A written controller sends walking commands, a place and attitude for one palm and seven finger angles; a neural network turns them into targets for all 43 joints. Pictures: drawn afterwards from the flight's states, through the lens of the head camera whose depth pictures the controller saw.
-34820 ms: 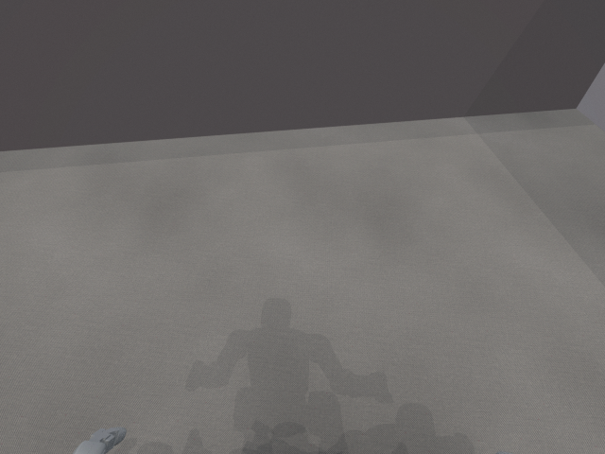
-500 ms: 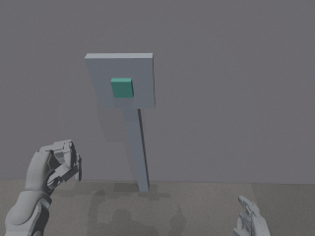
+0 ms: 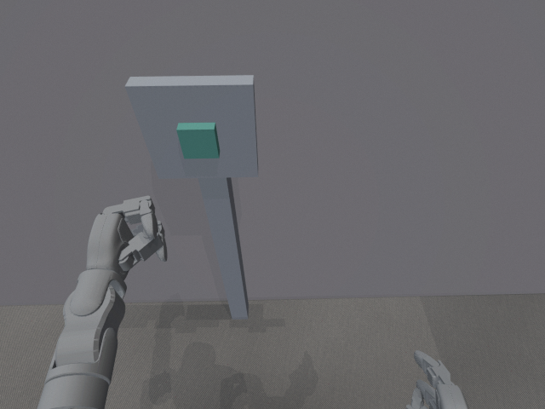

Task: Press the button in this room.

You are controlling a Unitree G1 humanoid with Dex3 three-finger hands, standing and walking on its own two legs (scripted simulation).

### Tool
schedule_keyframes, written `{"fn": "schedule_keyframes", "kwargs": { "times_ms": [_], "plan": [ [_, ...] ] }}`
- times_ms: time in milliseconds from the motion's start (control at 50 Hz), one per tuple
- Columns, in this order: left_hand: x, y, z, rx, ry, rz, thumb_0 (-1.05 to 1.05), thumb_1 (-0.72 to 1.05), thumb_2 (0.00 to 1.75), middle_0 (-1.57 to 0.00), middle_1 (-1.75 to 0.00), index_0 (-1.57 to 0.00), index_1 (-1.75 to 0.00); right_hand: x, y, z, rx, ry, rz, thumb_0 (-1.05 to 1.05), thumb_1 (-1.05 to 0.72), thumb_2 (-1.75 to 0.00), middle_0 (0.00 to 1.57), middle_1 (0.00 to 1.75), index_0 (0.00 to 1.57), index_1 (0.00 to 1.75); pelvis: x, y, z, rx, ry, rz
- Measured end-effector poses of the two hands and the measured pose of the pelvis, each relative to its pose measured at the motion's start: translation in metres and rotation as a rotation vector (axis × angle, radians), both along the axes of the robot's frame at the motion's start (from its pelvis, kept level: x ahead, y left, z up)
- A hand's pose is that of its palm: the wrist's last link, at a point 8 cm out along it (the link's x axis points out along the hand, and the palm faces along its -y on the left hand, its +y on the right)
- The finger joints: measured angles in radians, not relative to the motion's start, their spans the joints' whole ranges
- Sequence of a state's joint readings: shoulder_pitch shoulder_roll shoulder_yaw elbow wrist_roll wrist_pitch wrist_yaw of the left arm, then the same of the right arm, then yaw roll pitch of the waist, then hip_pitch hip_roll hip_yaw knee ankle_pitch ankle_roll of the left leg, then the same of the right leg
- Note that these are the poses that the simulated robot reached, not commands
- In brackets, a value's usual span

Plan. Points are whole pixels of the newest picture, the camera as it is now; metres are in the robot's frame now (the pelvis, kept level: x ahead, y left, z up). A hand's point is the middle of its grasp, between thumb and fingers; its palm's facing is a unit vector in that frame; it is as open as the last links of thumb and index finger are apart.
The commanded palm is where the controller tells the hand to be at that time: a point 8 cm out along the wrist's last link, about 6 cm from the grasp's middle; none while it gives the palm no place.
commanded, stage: aim a knuckle at the button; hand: left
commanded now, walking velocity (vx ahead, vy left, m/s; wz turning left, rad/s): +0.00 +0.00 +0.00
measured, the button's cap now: (199, 139) +0.51 +0.16 +0.12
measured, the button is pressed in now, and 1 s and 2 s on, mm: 0 0 0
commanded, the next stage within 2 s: press the button with the knuckle in 1.46 s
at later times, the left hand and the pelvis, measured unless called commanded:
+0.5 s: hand (191, 199) +0.40 +0.16 +0.10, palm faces +0.07 -1.00 +0.00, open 3.1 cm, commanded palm +0.38 +0.20 +0.09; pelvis +0.01 +0.00 -0.01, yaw -1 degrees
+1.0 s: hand (200, 200) +0.41 +0.15 +0.08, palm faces +0.07 -1.00 +0.02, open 3.1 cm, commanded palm +0.39 +0.19 +0.09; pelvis +0.00 +0.00 -0.01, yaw -2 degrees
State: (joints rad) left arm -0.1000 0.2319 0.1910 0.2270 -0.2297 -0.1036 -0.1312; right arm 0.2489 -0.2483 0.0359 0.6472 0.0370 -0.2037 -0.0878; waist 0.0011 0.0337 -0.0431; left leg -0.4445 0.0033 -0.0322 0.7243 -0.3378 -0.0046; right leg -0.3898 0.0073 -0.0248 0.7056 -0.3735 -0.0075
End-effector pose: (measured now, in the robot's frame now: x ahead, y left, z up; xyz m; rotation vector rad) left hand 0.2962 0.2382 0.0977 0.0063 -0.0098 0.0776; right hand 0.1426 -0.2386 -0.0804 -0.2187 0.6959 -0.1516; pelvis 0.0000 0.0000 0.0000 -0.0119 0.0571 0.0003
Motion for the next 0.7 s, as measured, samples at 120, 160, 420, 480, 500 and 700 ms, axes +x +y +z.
{"fn": "schedule_keyframes", "kwargs": {
  "times_ms": [120,160,420,480,500,700],
  "plan": [
    [0.026,-0.013,-0.001,-0.002,-0.012,-0.023,0.01,0.91,0.9,-1.3,-1.5,-1.3,-1.5,-0.005,0.0,-0.005,-0.005,0.043,-0.015,0.01,-0.9,-0.9,0.21,0.3,0.21,0.3,0.001,0.003,-0.002,-0.001,0.019,-0.002],
    [0.034,-0.019,0.001,-0.006,-0.026,-0.03,0.01,0.91,0.9,-1.3,-1.5,-1.3,-1.5,-0.007,0.001,-0.007,0.001,0.053,-0.02,0.01,-0.9,-0.9,0.2,0.3,0.21,0.3,0.003,0.004,-0.002,-0.001,0.025,-0.005],
    [0.068,-0.024,-0.008,-0.005,-0.006,0.007,0.01,0.9,0.9,-1.3,-1.5,-1.3,-1.5,-0.029,-0.002,-0.018,0.013,0.161,-0.059,0.01,-0.9,-0.9,0.21,0.3,0.21,0.3,0.006,0.004,-0.005,-0.002,0.054,-0.019],
    [0.075,-0.028,-0.003,-0.006,-0.039,-0.003,0.01,0.91,0.9,-1.3,-1.5,-1.3,-1.5,-0.035,-0.004,-0.023,0.011,0.191,-0.063,0.01,-0.9,-0.9,0.21,0.3,0.21,0.3,0.005,0.005,-0.006,-0.005,0.061,-0.014],
    [0.078,-0.03,-0.002,-0.007,-0.04,-0.009,0.01,0.91,0.9,-1.3,-1.5,-1.3,-1.5,-0.038,-0.004,-0.025,0.01,0.202,-0.063,0.01,-0.9,-0.9,0.21,0.3,0.21,0.3,0.005,0.005,-0.007,-0.006,0.064,-0.012],
    [0.109,-0.05,-0.018,-0.033,0.028,-0.008,0.01,0.9,0.9,-1.3,-1.5,-1.3,-1.5,-0.067,-0.01,-0.033,0.008,0.281,-0.106,0.01,-0.9,-0.9,0.2,0.3,0.21,0.3,-0.002,0.004,-0.011,-0.003,0.099,-0.024]
  ]
}}
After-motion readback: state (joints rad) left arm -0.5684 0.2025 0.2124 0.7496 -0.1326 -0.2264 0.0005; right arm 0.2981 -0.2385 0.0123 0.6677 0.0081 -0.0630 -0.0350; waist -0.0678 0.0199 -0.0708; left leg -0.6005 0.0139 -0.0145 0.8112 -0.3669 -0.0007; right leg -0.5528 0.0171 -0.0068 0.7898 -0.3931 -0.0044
